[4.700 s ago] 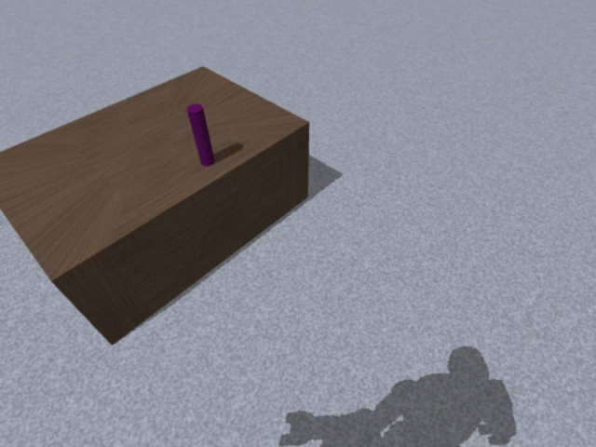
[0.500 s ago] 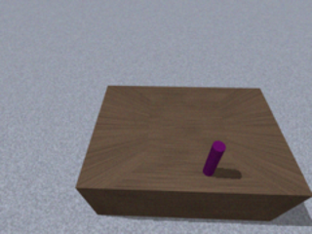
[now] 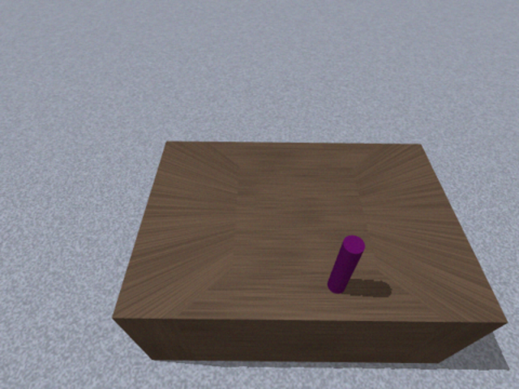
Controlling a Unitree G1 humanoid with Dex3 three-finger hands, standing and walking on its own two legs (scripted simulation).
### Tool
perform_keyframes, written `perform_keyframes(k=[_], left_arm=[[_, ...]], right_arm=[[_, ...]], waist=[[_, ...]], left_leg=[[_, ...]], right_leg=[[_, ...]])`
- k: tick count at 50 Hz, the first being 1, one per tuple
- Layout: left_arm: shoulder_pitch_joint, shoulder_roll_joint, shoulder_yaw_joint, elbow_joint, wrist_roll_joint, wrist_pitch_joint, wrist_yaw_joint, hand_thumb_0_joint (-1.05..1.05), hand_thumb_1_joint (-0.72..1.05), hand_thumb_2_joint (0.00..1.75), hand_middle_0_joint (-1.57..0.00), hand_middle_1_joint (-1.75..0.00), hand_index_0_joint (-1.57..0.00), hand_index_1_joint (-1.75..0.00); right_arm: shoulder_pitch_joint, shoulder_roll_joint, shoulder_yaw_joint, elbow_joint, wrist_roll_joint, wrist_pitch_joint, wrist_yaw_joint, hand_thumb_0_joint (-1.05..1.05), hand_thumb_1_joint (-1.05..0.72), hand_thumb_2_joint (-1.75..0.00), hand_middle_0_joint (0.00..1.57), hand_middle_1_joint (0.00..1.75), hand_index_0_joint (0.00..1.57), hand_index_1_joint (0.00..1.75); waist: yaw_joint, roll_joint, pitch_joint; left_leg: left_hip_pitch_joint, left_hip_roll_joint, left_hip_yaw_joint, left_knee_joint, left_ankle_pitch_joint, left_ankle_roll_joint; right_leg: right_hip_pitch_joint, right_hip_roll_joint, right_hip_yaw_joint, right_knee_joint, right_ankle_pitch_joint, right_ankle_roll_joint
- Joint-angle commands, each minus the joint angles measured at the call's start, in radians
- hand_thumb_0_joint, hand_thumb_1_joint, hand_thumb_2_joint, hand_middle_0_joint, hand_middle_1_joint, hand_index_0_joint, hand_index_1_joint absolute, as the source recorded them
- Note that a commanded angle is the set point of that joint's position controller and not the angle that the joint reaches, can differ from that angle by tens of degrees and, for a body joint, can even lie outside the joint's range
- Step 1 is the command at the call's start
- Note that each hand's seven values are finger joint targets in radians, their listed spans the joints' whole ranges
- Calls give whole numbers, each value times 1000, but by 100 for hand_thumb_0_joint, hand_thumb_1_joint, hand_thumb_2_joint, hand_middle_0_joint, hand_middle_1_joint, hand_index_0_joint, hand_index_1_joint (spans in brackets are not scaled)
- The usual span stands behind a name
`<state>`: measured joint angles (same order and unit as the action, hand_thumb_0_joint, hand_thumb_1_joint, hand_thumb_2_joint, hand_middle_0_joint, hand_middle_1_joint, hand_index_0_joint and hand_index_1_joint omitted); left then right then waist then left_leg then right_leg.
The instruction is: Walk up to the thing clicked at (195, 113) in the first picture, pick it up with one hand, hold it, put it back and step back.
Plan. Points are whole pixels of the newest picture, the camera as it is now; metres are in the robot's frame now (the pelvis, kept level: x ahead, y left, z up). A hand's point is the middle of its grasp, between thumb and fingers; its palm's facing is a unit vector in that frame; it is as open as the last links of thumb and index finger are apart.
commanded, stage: stand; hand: right
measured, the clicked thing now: (344, 266) +0.45 -0.20 -0.26
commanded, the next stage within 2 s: go down in 1.78 s
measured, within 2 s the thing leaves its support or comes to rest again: neither
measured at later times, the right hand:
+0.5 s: hand out of the picture +0.09 -0.26 -0.16, palm faces -0.01 +0.94 -0.33, open 7.4 cm
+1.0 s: hand out of the picture +0.07 -0.27 -0.16, palm faces -0.01 +0.94 -0.34, open 7.4 cm
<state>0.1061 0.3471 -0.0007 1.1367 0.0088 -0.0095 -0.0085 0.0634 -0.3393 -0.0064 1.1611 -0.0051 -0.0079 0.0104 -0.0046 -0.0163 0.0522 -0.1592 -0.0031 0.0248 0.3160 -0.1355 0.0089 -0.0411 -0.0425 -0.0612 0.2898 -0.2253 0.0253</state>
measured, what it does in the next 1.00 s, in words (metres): stands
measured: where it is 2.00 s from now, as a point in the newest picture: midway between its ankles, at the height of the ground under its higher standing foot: outside the picture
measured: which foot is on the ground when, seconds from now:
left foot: down 0.00-1.00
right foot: down 0.00-1.00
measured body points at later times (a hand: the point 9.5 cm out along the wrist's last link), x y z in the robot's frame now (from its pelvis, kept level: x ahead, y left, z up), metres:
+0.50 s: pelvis +0.01 -0.01 +0.00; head +0.01 -0.01 +0.45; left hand +0.08 +0.29 -0.13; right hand +0.09 -0.31 -0.13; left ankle +0.02 +0.11 -0.75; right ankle -0.04 -0.13 -0.75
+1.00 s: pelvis +0.00 -0.02 +0.00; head +0.01 -0.02 +0.45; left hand +0.07 +0.28 -0.13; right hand +0.07 -0.32 -0.13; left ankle +0.02 +0.11 -0.75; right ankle -0.04 -0.13 -0.75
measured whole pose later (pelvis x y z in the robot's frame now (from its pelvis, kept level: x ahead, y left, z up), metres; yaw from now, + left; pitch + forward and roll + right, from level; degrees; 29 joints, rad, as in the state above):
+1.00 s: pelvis +0.00 -0.02 +0.00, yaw -1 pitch -2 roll +0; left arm 0.13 0.35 0.00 1.12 0.01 0.00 -0.01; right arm 0.10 -0.35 0.01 1.15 -0.01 -0.01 0.01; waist 0.00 -0.01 0.05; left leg -0.14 0.03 0.03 0.31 -0.14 -0.02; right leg -0.02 -0.01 -0.05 0.28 -0.23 0.00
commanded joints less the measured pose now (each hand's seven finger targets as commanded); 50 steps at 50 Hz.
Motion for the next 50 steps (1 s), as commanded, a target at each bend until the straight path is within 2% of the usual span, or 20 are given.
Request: perform_keyframes(k=[1,3,9,13,16,28,32,34,39,41,45,48,50], left_arm=[[-21,208,42,-56,-1,-21,16,0,90,90,-20,-30,-20,-30],[-33,210,43,-60,-1,-20,18,0,90,90,-20,-30,-20,-30],[-33,210,44,-61,1,-19,17,0,90,90,-20,-30,-20,-30],[-23,211,45,-64,-3,-21,17,0,90,90,-20,-30,-20,-30],[-24,214,46,-66,-1,-21,19,0,90,90,-20,-30,-20,-30],[-24,219,47,-74,-1,-19,19,0,90,90,-20,-30,-20,-30],[-30,216,47,-71,-1,-16,16,0,90,90,-20,-30,-20,-30],[-23,219,47,-73,0,-17,17,0,90,90,-20,-30,-20,-30],[-20,223,47,-71,2,-18,16,0,90,90,-20,-30,-20,-30],[-16,224,47,-74,1,-19,18,0,90,90,-20,-30,-20,-30],[-10,217,42,-75,0,-19,19,0,90,90,-20,-30,-20,-30],[-12,220,43,-75,0,-18,17,0,90,90,-20,-30,-20,-30],[-8,223,42,-77,-1,-19,18,0,90,90,-20,-30,-20,-30]], right_arm=[[-54,-217,-36,-54,2,-24,-18,0,-90,-90,20,30,20,30],[-52,-208,-34,-56,1,-23,-18,0,-90,-90,20,30,20,30],[-51,-214,-33,-56,2,-21,-18,0,-90,-90,20,30,20,30],[-49,-214,-32,-58,-2,-26,-18,0,-90,-90,20,30,20,30],[-41,-212,-31,-60,-1,-26,-20,0,-90,-90,20,30,20,30],[-36,-211,-28,-68,-2,-23,-20,0,-90,-90,20,30,20,30],[-34,-215,-26,-67,-1,-22,-21,0,-90,-90,20,30,20,30],[-35,-215,-27,-68,-2,-23,-19,0,-90,-90,20,30,20,30],[-31,-212,-26,-69,-2,-24,-20,0,-90,-90,20,30,20,30],[-29,-213,-28,-70,-2,-24,-19,0,-90,-90,20,30,20,30],[-19,-221,-29,-70,-2,-22,-20,0,-90,-90,20,30,20,30],[-19,-219,-26,-69,-2,-23,-20,0,-90,-90,20,30,20,30],[-9,-215,-25,-69,-3,-22,-19,0,-90,-90,20,30,20,30]], waist=[[3,34,-111],[1,18,-98],[-3,20,-89],[6,17,-112],[2,12,-112],[3,12,-90],[-2,28,-57],[5,14,-68],[2,22,-75],[6,7,-81],[2,13,-85],[3,27,-80],[2,9,-75]], left_leg=[[85,137,-110,-21,214,2],[67,140,-113,-20,229,-2],[71,134,-109,-26,166,-2],[104,147,-106,-9,279,3],[102,146,-101,-5,283,3],[91,144,-98,-14,236,2],[76,137,-98,-38,140,-5],[82,144,-102,-32,159,-1],[90,143,-100,-33,166,1],[94,144,-100,-23,200,0],[99,144,-94,-15,196,1],[94,145,-94,-22,166,0],[89,144,-94,-20,187,1]], right_leg=[[-25,-115,89,-45,156,-31],[-23,-113,82,-42,164,-30],[-35,-114,93,-59,136,-33],[-24,-115,88,-38,230,-32],[-14,-114,85,-37,249,-30],[-21,-111,88,-51,217,-33],[-51,-108,98,-67,123,-37],[-47,-108,96,-61,130,-39],[-50,-110,104,-63,143,-41],[-44,-107,98,-56,181,-37],[-44,-107,99,-56,190,-37],[-44,-109,106,-63,157,-42],[-44,-108,104,-57,181,-40]])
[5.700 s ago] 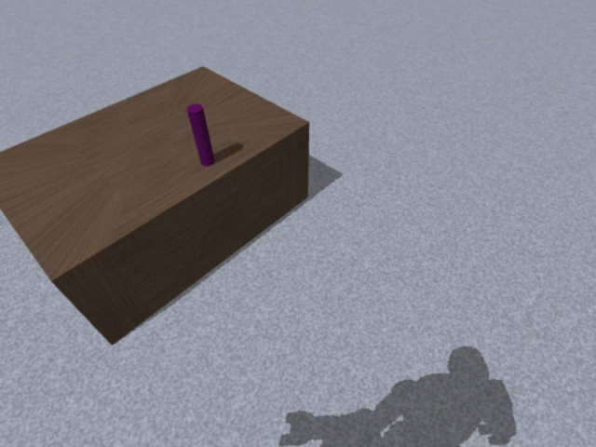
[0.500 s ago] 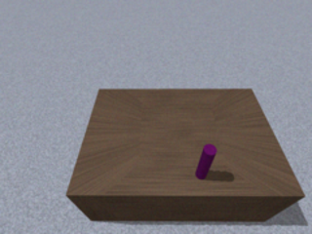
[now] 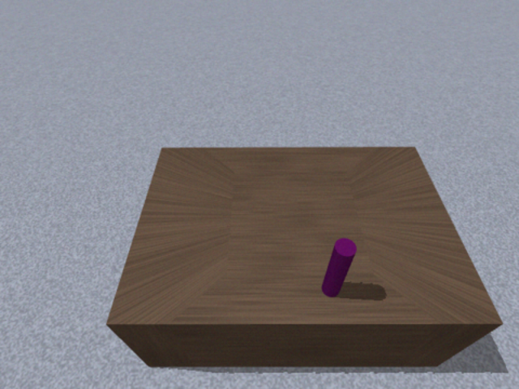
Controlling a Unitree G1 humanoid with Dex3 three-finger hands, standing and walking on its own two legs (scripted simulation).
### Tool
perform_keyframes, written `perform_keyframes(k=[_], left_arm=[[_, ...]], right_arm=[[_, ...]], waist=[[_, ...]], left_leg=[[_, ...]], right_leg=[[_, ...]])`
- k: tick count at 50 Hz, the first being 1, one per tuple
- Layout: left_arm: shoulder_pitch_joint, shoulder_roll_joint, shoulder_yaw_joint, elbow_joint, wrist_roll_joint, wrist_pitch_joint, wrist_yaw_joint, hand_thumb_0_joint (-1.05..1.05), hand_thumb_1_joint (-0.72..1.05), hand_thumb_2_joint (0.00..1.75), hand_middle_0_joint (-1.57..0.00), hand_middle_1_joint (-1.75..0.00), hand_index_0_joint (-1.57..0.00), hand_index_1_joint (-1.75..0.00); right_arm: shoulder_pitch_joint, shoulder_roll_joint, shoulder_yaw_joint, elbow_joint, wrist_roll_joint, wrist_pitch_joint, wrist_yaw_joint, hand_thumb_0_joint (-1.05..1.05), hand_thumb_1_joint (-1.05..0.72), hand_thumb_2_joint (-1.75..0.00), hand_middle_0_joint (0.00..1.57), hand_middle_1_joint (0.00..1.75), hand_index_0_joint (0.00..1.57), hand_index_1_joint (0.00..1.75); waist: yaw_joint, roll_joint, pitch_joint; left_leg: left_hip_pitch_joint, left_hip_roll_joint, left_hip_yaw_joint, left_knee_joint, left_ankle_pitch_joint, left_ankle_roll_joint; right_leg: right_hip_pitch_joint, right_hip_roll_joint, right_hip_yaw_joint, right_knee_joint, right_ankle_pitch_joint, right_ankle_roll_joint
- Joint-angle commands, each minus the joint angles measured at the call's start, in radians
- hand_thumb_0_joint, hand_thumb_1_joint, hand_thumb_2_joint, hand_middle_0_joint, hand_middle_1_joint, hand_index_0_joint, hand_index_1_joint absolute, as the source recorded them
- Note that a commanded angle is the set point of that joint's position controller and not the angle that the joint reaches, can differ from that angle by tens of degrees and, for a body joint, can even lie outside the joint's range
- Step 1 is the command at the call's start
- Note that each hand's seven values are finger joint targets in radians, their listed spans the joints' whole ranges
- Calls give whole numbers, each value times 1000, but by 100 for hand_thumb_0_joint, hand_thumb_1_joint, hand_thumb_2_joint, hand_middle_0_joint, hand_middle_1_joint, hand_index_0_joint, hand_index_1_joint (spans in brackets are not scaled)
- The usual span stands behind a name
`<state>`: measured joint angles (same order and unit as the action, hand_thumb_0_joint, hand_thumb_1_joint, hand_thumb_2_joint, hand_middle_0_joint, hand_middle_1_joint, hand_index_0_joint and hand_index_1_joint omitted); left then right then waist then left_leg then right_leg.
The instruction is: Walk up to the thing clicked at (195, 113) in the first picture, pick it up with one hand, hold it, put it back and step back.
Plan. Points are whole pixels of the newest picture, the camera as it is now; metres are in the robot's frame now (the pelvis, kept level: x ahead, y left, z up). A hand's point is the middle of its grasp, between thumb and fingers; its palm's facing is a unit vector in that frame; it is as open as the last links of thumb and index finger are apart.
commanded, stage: stand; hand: right
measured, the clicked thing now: (337, 270) +0.45 -0.18 -0.26
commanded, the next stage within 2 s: go down in 0.78 s
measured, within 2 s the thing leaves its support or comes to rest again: neither
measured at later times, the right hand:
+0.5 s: hand out of the picture +0.07 -0.25 -0.16, palm faces -0.03 +0.94 -0.34, open 7.4 cm
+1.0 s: hand out of the picture +0.12 -0.24 -0.15, palm faces +0.04 +0.95 -0.32, open 8.3 cm
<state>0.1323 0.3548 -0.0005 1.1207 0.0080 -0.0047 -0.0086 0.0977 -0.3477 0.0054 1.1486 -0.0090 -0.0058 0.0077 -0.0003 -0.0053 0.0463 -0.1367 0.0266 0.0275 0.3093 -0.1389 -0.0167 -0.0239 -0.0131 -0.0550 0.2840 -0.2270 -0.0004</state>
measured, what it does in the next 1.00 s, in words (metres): stands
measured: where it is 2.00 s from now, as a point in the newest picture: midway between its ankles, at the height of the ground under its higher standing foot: outside the picture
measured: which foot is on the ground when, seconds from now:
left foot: down 0.00-1.00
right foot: down 0.00-1.00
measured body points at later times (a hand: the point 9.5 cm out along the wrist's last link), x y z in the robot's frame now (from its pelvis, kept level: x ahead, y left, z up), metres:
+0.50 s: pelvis +0.00 +0.00 +0.00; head +0.01 +0.00 +0.45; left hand +0.07 +0.31 -0.13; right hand +0.08 -0.30 -0.13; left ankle +0.02 +0.13 -0.75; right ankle -0.04 -0.11 -0.75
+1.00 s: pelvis -0.01 +0.00 -0.01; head +0.04 +0.01 +0.44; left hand +0.12 +0.29 -0.13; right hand +0.11 -0.29 -0.13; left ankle +0.02 +0.13 -0.75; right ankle -0.04 -0.11 -0.75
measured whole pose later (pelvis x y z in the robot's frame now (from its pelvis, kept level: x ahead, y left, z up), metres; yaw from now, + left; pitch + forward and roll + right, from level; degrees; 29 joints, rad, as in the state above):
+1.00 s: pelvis -0.01 +0.00 -0.01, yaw -1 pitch +1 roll +0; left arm 0.10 0.33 0.03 0.96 -0.06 -0.07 0.02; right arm 0.06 -0.33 -0.02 1.00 0.04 -0.01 -0.01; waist 0.00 -0.01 0.07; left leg -0.26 0.03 0.04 0.42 -0.18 -0.01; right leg -0.16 -0.02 -0.04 0.42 -0.28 0.00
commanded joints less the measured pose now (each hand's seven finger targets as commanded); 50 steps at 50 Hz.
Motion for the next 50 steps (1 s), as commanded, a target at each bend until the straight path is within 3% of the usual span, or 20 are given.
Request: perform_keyframes(k=[1,7,23,31,35,43,44,45,46,47,48,49,50], left_arm=[[-38,215,41,-61,1,-23,19,0,90,90,-20,-30,-20,-30],[-30,215,40,-59,1,-24,19,0,90,90,-20,-30,-20,-30],[-33,211,39,-60,0,-22,17,0,90,90,-20,-30,-20,-30],[-22,215,38,-60,1,-24,19,0,90,90,-20,-30,-20,-30],[-29,212,37,-61,2,-23,19,0,90,90,-20,-30,-20,-30],[-23,216,38,-63,1,-24,22,0,90,90,-20,-30,-20,-30],[-27,215,38,-62,-1,-24,21,0,82,82,-12,-22,-12,-22],[-378,43,31,-413,-85,-133,27,0,74,74,-4,-14,-4,-14],[-350,111,47,-440,-83,-155,40,0,66,66,-2,-6,-2,-6],[-238,140,57,-336,-90,-142,48,0,58,58,-2,-4,-2,-4],[-192,173,96,-302,-88,-132,56,0,50,50,-2,-4,-2,-4],[-190,253,153,-321,-81,-124,65,0,42,42,-2,-5,-3,-4],[-172,247,178,-305,-71,-124,71,0,34,34,-2,-5,-3,-4]], right_arm=[[-51,-207,-36,-60,1,-24,-16,0,-90,-90,20,30,20,30],[-46,-207,-33,-61,1,-25,-17,0,-90,-90,20,30,20,30],[-45,-215,-38,-60,1,-26,-17,0,-90,-90,20,30,20,30],[-44,-211,-37,-60,1,-26,-17,0,-90,-90,20,30,20,30],[-43,-211,-36,-61,2,-24,-17,0,-90,-90,20,30,20,30],[-36,-209,-37,-63,0,-25,-17,0,-90,-90,20,30,20,30],[-34,-208,-36,-64,2,-25,-18,0,-82,-82,12,22,12,22],[-385,-20,-19,-415,84,-95,-29,0,-74,-74,4,14,4,14],[-321,-103,-40,-425,72,-92,-33,0,-66,-66,3,6,3,6],[-227,-174,-59,-327,67,-62,-37,0,-58,-58,4,6,4,6],[-180,-188,-79,-249,63,-24,-39,0,-50,-50,3,6,3,6],[-147,-249,-135,-169,50,15,-43,0,-42,-42,4,6,4,6],[-217,-260,-149,-207,35,31,-42,0,-34,-34,5,5,4,5]], waist=[[-2,2,-74],[2,-2,-69],[-2,11,-67],[4,-8,-72],[-1,13,-68],[0,4,-93],[-3,5,-75],[22,-19,-64],[-10,-1,-90],[-9,-14,-42],[-9,-2,-71],[5,27,-141],[12,27,-231]], left_leg=[[68,116,-96,-11,191,28],[71,117,-97,-11,213,27],[75,119,-96,-22,165,26],[83,121,-94,-14,222,30],[74,118,-94,-21,176,26],[87,121,-89,0,260,32],[77,118,-88,-8,250,28],[-59,-15,16,76,124,17],[-18,-17,21,72,68,17],[-59,-10,23,73,18,17],[-97,-11,23,107,11,15],[-93,-9,23,137,51,13],[-70,-6,23,163,84,13]], right_leg=[[-59,-137,97,-51,185,-14],[-62,-135,93,-44,208,-10],[-69,-137,104,-54,139,-17],[-66,-134,97,-45,208,-11],[-68,-136,102,-51,160,-15],[-40,-140,96,-34,266,-12],[-47,-139,95,-37,244,-12],[-210,-4,28,72,182,-10],[-197,-9,31,70,141,-6],[-231,-2,32,82,95,-6],[-267,4,32,120,87,-10],[-278,6,30,159,119,-14],[-267,8,33,187,144,-11]])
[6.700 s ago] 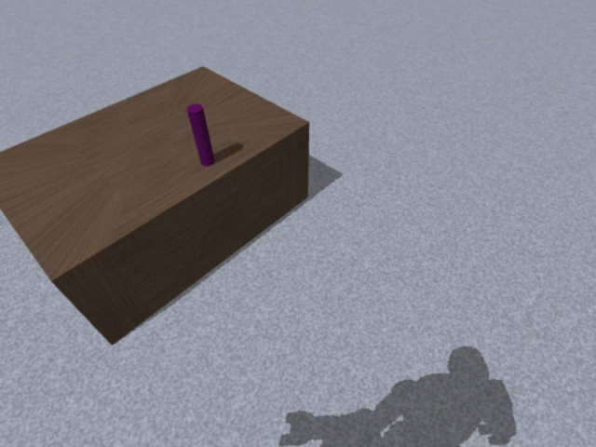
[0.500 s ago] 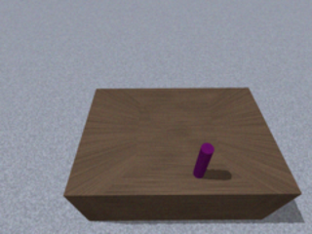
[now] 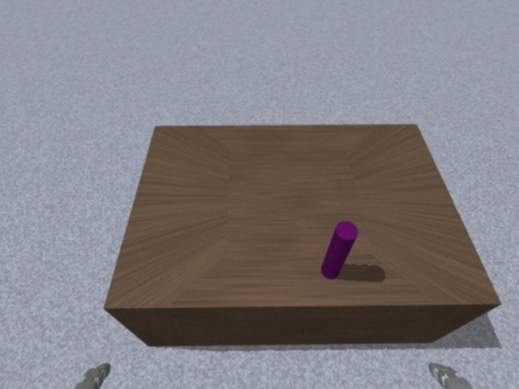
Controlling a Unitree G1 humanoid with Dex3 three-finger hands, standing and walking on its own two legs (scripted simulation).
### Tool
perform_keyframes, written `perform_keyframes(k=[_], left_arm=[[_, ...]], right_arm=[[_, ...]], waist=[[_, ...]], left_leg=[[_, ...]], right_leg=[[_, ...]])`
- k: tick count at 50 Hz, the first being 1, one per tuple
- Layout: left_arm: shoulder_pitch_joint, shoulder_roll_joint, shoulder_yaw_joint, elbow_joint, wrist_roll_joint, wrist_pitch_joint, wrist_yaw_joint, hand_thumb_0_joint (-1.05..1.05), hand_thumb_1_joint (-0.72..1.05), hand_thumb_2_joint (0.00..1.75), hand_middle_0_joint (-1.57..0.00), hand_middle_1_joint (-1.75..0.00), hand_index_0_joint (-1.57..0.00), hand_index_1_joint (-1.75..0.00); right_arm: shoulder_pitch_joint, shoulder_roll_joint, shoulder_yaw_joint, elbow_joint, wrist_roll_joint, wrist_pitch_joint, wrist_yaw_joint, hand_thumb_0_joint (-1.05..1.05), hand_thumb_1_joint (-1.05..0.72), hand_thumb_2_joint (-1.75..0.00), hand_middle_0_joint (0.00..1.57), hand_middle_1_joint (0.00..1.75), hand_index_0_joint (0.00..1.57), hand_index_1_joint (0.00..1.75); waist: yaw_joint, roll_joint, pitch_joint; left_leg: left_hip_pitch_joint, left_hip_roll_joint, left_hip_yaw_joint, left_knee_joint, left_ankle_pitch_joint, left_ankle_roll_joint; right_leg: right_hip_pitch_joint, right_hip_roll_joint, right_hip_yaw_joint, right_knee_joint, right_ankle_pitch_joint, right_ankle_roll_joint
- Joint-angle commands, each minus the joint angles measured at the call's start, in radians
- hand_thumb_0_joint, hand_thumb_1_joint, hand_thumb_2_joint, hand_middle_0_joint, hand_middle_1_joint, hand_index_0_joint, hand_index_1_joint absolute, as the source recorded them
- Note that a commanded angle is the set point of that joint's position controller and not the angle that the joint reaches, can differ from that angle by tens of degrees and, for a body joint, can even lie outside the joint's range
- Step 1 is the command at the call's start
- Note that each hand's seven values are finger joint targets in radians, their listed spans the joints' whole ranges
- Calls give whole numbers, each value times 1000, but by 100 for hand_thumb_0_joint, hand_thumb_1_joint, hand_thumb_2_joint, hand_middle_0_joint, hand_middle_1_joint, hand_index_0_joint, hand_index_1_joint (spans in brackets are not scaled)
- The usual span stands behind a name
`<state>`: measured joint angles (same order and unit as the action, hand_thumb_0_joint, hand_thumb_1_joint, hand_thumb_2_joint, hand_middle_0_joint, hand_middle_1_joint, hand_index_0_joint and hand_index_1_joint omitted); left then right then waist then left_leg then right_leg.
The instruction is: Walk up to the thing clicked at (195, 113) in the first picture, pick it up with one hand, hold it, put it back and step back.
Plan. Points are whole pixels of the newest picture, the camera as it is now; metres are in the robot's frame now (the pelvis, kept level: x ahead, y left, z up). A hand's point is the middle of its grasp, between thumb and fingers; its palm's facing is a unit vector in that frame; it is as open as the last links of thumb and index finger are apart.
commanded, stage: go down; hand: right
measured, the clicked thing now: (337, 252) +0.46 -0.17 -0.25
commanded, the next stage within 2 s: none
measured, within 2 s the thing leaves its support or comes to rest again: neither
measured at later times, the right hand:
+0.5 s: hand out of the picture +0.15 -0.26 -0.15, palm faces +0.04 +0.94 -0.33, open 16.6 cm
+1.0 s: hand out of the picture +0.14 -0.27 -0.13, palm faces +0.06 +0.95 -0.32, open 17.5 cm
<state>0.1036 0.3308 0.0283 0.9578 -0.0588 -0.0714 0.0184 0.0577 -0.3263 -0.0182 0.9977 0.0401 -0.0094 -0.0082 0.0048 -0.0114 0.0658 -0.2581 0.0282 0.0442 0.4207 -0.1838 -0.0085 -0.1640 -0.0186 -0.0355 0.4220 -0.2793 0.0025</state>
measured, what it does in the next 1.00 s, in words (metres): stands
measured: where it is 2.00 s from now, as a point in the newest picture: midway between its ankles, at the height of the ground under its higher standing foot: outside the picture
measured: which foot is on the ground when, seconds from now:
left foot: down 0.00-1.00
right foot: down 0.00-1.00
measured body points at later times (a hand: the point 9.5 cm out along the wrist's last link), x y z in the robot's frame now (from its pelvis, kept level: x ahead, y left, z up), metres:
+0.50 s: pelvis +0.00 +0.00 -0.03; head +0.06 -0.01 +0.42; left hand +0.16 +0.28 -0.11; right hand +0.14 -0.31 -0.13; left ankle +0.02 +0.12 -0.74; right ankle -0.04 -0.12 -0.74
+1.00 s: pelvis +0.00 -0.01 -0.04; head +0.05 -0.01 +0.40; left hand +0.16 +0.27 -0.10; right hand +0.14 -0.32 -0.11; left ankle +0.02 +0.12 -0.74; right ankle -0.04 -0.12 -0.74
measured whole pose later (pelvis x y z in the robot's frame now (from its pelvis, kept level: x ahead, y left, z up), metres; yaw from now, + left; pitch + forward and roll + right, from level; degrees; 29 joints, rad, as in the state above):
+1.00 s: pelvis +0.00 -0.01 -0.04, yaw -2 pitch +10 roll +2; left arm 0.34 0.27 0.09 0.43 -0.02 -0.10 0.08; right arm 0.31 -0.36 -0.14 0.27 0.00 0.42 0.09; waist 0.01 -0.03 -0.11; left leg -0.62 0.04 0.08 0.82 -0.38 -0.01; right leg -0.56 -0.02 0.02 0.88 -0.50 0.00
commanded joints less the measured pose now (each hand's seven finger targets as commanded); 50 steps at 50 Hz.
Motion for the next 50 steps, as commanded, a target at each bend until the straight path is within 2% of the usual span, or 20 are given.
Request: perform_keyframes(k=[1,2,4,6,9,12,15,20,22,24,28,29,31,33,34,36,41,47,48,50], left_arm=[[-69,204,126,-116,10,-53,39,0,27,26,-3,-5,-4,-4],[-72,166,127,-120,27,-52,32,0,19,19,-3,-5,-4,-4],[100,192,162,-224,33,-50,25,0,7,15,-4,-6,-5,-4],[151,159,146,-190,34,-31,14,0,-3,11,-5,-6,-6,-4],[48,130,130,-283,28,-27,-1,0,-18,10,-6,-6,-6,-5],[-27,144,143,-343,35,-46,6,0,-36,7,-7,-6,-7,-6],[3,149,147,-409,42,-69,17,0,-51,5,-7,-6,-7,-6],[52,154,162,-469,55,-101,46,0,-55,6,-7,-6,-6,-7],[68,138,150,-488,55,-104,56,0,-55,6,-7,-6,-6,-7],[102,135,152,-474,57,-102,64,0,-55,6,-6,-6,-6,-6],[149,128,150,-499,53,-98,70,0,-54,5,-6,-6,-6,-6],[142,120,143,-495,54,-95,71,0,-54,5,-6,-6,-6,-6],[157,115,142,-520,51,-92,70,0,-54,5,-6,-6,-6,-6],[146,117,145,-544,47,-89,68,0,-54,4,-6,-6,-6,-6],[158,117,146,-553,46,-88,67,0,-55,5,-6,-6,-6,-6],[167,127,156,-581,45,-89,65,0,-54,5,-6,-6,-6,-6],[182,110,146,-635,41,-86,67,0,-54,5,-6,-6,-6,-6],[216,96,137,-690,37,-84,80,0,-54,4,-6,-6,-6,-6],[216,102,145,-697,37,-85,83,0,-54,5,-6,-6,-6,-6],[229,100,139,-706,37,-83,88,0,-53,4,-6,-6,-6,-6]], right_arm=[[-217,-249,-112,-65,-29,50,-15,0,-28,-26,6,5,5,5],[-185,-244,-132,-48,-50,72,1,0,-25,-21,6,4,5,4],[90,-241,-171,-94,-58,131,29,0,-15,-17,7,4,5,4],[23,-266,-168,-226,-61,177,56,0,-7,-13,8,4,6,4],[-20,-214,-131,-318,-62,251,80,0,7,-12,6,5,5,5],[-69,-200,-124,-390,-70,260,71,0,26,-10,5,5,5,5],[-10,-216,-148,-452,-68,251,61,0,40,-8,4,6,4,6],[38,-223,-174,-538,-69,239,42,0,48,-7,3,6,4,6],[53,-229,-180,-564,-68,244,42,0,47,-6,4,5,4,5],[85,-242,-193,-589,-69,255,40,0,51,-5,4,5,4,5],[134,-200,-163,-632,-59,302,56,0,55,-4,3,6,4,6],[117,-247,-194,-682,-59,307,57,0,54,-4,3,6,4,6],[168,-201,-161,-652,-59,331,66,0,53,-4,4,5,4,5],[145,-225,-180,-725,-54,344,68,0,56,-4,3,6,4,6],[169,-202,-161,-708,-54,355,72,0,56,-5,3,6,4,6],[175,-222,-181,-758,-52,368,72,0,58,-4,3,6,4,6],[183,-237,-203,-817,-49,387,75,0,57,-5,2,6,3,6],[227,-223,-202,-863,-45,402,84,0,58,-4,3,6,4,6],[209,-255,-226,-900,-47,401,83,0,57,-4,3,6,4,6],[244,-231,-214,-886,-43,405,88,0,58,-4,3,6,4,6]], waist=[[5,14,-267],[-12,16,-271],[0,45,-399],[11,-20,-323],[12,-15,-267],[11,-23,-221],[12,9,-256],[12,-7,-371],[7,9,-348],[3,-38,-355],[16,-40,-323],[2,-62,-325],[17,-27,-299],[11,-42,-295],[14,-33,-299],[8,-56,-320],[5,-37,-309],[8,-29,-314],[3,-54,-325],[8,-40,-318]], left_leg=[[41,-5,-2,70,141,9],[36,-4,-3,84,145,14],[121,-12,10,107,256,15],[73,-15,15,86,285,17],[4,-21,20,88,194,17],[-76,-19,20,111,45,21],[-73,-17,20,134,33,18],[-51,-7,12,214,169,18],[-67,-6,14,219,144,13],[-83,-10,19,238,147,21],[-130,-20,33,257,132,21],[-124,-18,32,260,131,22],[-143,-22,38,269,121,22],[-156,-18,34,271,102,20],[-156,-21,38,283,110,21],[-161,-21,38,298,112,23],[-174,-13,32,305,70,19],[-203,-12,30,322,49,17],[-203,-12,31,329,43,20],[-212,-13,33,336,36,19]], right_leg=[[-158,16,11,72,206,-14],[-198,19,11,86,203,-16],[-149,27,1,96,277,-12],[-138,32,-2,88,303,-7],[-188,25,10,100,231,-14],[-256,18,22,119,94,-18],[-262,16,33,145,87,-18],[-242,14,41,225,235,-7],[-276,19,38,235,193,-10],[-267,15,44,239,225,-1],[-278,7,51,254,257,6],[-287,8,50,259,255,8],[-308,6,53,266,252,7],[-319,9,51,276,225,6],[-318,5,55,283,248,9],[-315,3,62,292,286,16],[-357,12,56,310,179,5],[-385,16,57,330,148,2],[-377,14,61,329,159,7],[-384,13,64,334,162,8]])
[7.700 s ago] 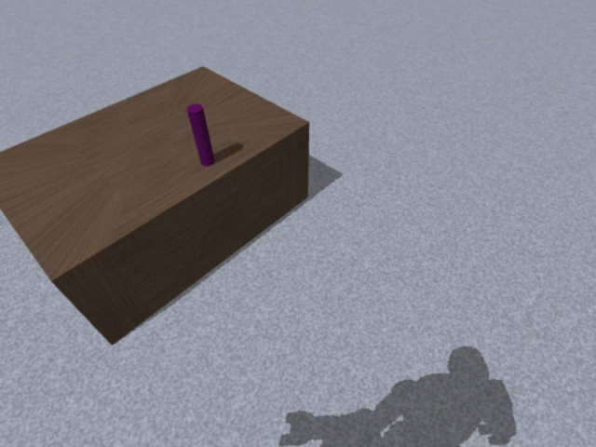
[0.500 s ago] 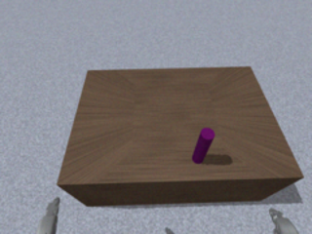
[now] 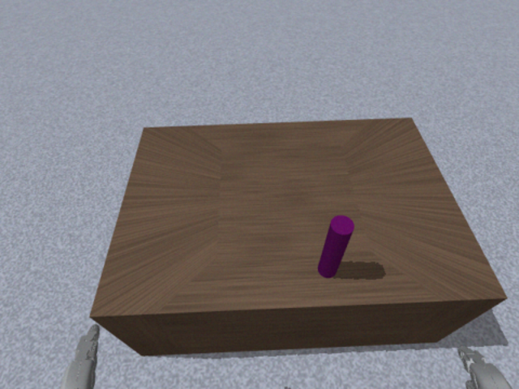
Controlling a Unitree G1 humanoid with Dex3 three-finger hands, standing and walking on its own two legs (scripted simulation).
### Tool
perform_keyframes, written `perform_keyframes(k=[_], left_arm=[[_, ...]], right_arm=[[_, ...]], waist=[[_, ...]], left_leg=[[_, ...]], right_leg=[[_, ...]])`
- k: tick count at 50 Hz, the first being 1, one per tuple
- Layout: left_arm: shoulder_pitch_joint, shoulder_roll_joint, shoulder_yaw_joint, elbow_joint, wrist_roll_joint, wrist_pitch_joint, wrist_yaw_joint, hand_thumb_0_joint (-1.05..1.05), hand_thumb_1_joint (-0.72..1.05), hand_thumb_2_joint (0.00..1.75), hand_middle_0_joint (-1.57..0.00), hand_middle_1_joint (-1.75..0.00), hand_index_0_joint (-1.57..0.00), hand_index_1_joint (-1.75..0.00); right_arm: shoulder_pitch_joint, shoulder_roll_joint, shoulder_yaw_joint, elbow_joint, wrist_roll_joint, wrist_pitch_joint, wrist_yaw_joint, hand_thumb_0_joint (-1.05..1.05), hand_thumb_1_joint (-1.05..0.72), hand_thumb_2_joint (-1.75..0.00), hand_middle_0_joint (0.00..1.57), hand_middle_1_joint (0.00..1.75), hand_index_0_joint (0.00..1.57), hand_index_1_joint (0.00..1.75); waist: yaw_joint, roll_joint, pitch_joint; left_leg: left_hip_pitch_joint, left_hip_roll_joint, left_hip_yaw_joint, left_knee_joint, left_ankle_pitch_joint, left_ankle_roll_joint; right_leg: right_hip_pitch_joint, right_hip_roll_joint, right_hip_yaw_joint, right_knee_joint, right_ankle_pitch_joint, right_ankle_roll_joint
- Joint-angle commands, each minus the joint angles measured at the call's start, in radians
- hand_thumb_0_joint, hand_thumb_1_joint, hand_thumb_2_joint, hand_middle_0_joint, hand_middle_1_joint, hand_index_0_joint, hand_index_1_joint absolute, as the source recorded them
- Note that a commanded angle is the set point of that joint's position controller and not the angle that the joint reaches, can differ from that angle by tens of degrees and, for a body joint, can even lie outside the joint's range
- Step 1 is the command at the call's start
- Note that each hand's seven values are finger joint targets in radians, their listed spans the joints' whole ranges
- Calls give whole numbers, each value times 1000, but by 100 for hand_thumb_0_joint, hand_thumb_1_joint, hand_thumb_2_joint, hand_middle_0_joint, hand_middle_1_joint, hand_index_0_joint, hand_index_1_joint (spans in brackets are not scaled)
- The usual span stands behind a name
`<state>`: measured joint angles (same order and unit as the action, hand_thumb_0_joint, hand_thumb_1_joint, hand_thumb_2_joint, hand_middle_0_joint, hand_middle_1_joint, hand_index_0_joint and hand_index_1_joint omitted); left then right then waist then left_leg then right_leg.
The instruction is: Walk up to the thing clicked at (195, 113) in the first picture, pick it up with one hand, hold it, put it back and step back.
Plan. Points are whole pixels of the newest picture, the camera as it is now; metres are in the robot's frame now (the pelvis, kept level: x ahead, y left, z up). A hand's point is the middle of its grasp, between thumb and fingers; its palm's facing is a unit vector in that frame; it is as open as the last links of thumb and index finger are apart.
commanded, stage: go down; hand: right
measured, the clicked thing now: (333, 249) +0.46 -0.15 -0.21
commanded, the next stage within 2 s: approach in 1.88 s
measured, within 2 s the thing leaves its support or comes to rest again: neither
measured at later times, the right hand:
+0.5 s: hand (471, 300) +0.27 -0.30 -0.01, palm faces +0.11 +0.97 -0.22, open 17.4 cm
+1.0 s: hand (481, 251) +0.33 -0.32 +0.02, palm faces +0.11 +0.98 -0.13, open 17.5 cm
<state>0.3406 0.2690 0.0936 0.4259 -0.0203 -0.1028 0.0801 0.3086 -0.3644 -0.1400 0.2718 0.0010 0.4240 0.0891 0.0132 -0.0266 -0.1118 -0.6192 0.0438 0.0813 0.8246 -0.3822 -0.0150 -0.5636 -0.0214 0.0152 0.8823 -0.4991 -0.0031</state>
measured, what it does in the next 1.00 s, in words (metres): stands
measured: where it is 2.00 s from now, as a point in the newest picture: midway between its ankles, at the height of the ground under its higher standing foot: outside the picture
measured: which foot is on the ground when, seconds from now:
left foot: down 0.00-1.00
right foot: down 0.00-1.00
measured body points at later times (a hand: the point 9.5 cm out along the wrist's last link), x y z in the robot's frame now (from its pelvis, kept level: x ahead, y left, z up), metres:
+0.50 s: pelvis -0.02 +0.00 +0.00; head +0.01 -0.01 +0.45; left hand +0.13 +0.26 -0.04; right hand +0.26 -0.35 +0.00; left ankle +0.01 +0.13 -0.70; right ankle -0.04 -0.11 -0.70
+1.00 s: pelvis -0.02 +0.00 +0.01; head +0.04 -0.02 +0.45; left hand +0.12 +0.27 -0.04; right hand +0.32 -0.37 +0.03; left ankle +0.01 +0.13 -0.70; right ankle -0.04 -0.11 -0.70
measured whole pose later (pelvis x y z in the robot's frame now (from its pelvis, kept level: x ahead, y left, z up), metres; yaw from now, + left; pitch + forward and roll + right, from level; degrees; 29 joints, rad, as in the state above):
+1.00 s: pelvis -0.02 +0.00 +0.01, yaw +1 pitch +10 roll +2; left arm 0.31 0.27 -0.02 0.44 -0.02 -0.17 0.09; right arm -0.40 -0.67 -0.44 0.99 0.08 -0.02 0.42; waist 0.07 0.02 -0.07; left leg -0.62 0.02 0.07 0.74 -0.30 -0.01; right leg -0.57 -0.04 0.00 0.82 -0.43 0.00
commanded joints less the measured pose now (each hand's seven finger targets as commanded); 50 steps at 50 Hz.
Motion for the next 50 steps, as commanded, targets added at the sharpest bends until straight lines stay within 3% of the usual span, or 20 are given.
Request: perform_keyframes(k=[1,4,9,12,17,18,21,22,24,29,33,36,37,39,40,42,43,46,49,50], left_arm=[[-14,157,68,-187,-1,-53,28,0,-53,4,-6,-6,-6,-6],[-12,161,67,-217,-2,-59,39,0,-54,5,-6,-6,-6,-6],[17,100,-21,-243,-5,-75,59,0,-53,4,-6,-6,-6,-6],[31,95,-33,-238,-6,-84,67,0,-53,4,-6,-6,-6,-6],[60,165,9,-247,-10,-102,68,0,-53,4,-6,-6,-6,-6],[42,156,-8,-290,-14,-108,65,0,-53,4,-6,-6,-6,-6],[49,135,-32,-229,-14,-115,49,0,-54,5,-6,-6,-6,-6],[23,109,-63,-229,-15,-118,40,0,-53,5,-6,-6,-6,-6],[-26,101,-74,-217,-9,-125,31,0,-54,5,-6,-6,-6,-6],[-32,180,-7,-234,-5,-131,31,0,-54,5,-6,-6,-6,-6],[-16,141,-41,-162,-3,-129,29,0,-54,6,-6,-6,-6,-6],[-4,167,-19,-158,3,-129,34,0,-54,6,-5,-5,-5,-5],[-8,146,-40,-141,2,-126,31,0,-53,5,-6,-6,-6,-5],[-18,165,-25,-134,2,-126,32,0,-54,6,-5,-5,-5,-6],[-24,179,-11,-156,3,-127,34,0,-54,5,-5,-6,-6,-5],[-21,162,-26,-137,3,-123,32,0,-54,5,-5,-6,-5,-5],[-28,142,-44,-107,3,-122,29,0,-54,5,-5,-6,-6,-5],[-61,184,-12,-162,5,-124,32,0,-54,5,-5,-6,-6,-5],[-24,130,-63,-104,2,-114,25,0,-53,5,-5,-6,-6,-5],[-47,145,-51,-125,2,-115,26,0,-53,5,-5,-6,-6,-5]], right_arm=[[-26,-204,-97,-191,-3,-27,-8,0,59,-4,3,6,4,6],[-125,-246,-129,-238,0,-41,-9,0,57,-4,3,6,4,6],[-280,-296,-180,-202,22,-84,8,0,56,-3,4,5,4,5],[-370,-348,-220,-162,38,-112,38,0,54,-3,4,5,4,5],[-492,-387,-239,75,55,-132,118,0,53,-4,4,5,4,5],[-523,-412,-252,67,59,-142,133,0,53,-3,5,5,5,5],[-548,-390,-246,216,73,-159,180,0,55,-4,4,5,5,5],[-609,-416,-258,173,78,-179,190,0,57,-4,4,5,4,5],[-652,-439,-269,217,77,-207,206,0,60,-4,3,6,4,6],[-767,-540,-331,237,77,-296,222,0,61,-5,2,6,3,6],[-827,-552,-344,344,85,-361,240,0,59,-5,3,6,3,6],[-879,-557,-338,396,88,-401,265,0,58,-4,3,6,4,6],[-895,-563,-338,402,93,-416,273,0,57,-5,3,6,4,6],[-901,-597,-359,449,96,-437,286,0,59,-5,3,6,4,6],[-915,-598,-355,458,95,-447,292,0,58,-5,3,6,4,6],[-962,-591,-344,486,99,-469,307,0,56,-4,4,5,4,5],[-961,-601,-353,512,99,-477,312,0,56,-4,4,5,4,5],[-991,-650,-371,522,98,-506,320,0,56,-4,4,5,4,5],[-995,-660,-379,565,103,-524,332,0,54,-4,5,5,4,5],[-1001,-659,-378,567,106,-533,333,0,54,-4,5,5,5,5]], waist=[[-4,-32,-140],[17,-48,-159],[28,-38,-144],[26,-71,-153],[47,-48,-126],[34,-44,-121],[20,-55,-87],[2,-85,-87],[-4,-78,-95],[19,-70,-238],[19,-83,-169],[43,-99,-228],[38,-99,-216],[36,-102,-226],[47,-97,-240],[58,-91,-223],[45,-100,-203],[56,-100,-266],[42,-104,-237],[47,-99,-256]], left_leg=[[142,-30,-4,-69,222,24],[135,-29,-8,-63,201,25],[147,-18,-27,-88,197,16],[164,-11,-34,-100,214,16],[156,-19,-21,-125,174,18],[168,-19,-19,-136,165,17],[162,-24,-13,-130,174,25],[161,-24,-13,-128,183,29],[166,-26,-16,-129,188,31],[225,-33,-23,-120,274,33],[193,-34,-31,-141,216,37],[199,-37,-32,-137,254,41],[194,-38,-30,-141,263,38],[194,-38,-30,-138,280,39],[195,-40,-31,-140,282,39],[181,-40,-33,-149,266,39],[173,-38,-34,-145,262,40],[192,-38,-37,-145,274,40],[198,-37,-41,-144,292,39],[200,-40,-39,-137,312,39]], right_leg=[[8,15,16,-128,371,13],[28,10,25,-131,354,15],[16,19,14,-127,284,2],[38,23,10,-127,292,1],[51,16,16,-160,248,-2],[51,17,15,-169,237,-5],[45,10,19,-189,265,0],[50,8,20,-194,288,3],[42,6,16,-189,296,2],[126,0,17,-186,397,2],[74,1,13,-204,316,-5],[122,-4,17,-203,378,1],[118,-3,15,-199,389,0],[114,-4,18,-195,423,2],[131,-6,19,-195,428,2],[110,-4,17,-198,391,-2],[96,-2,15,-196,385,-1],[110,-2,18,-191,390,-3],[84,5,11,-184,402,-3],[91,2,15,-179,430,-2]])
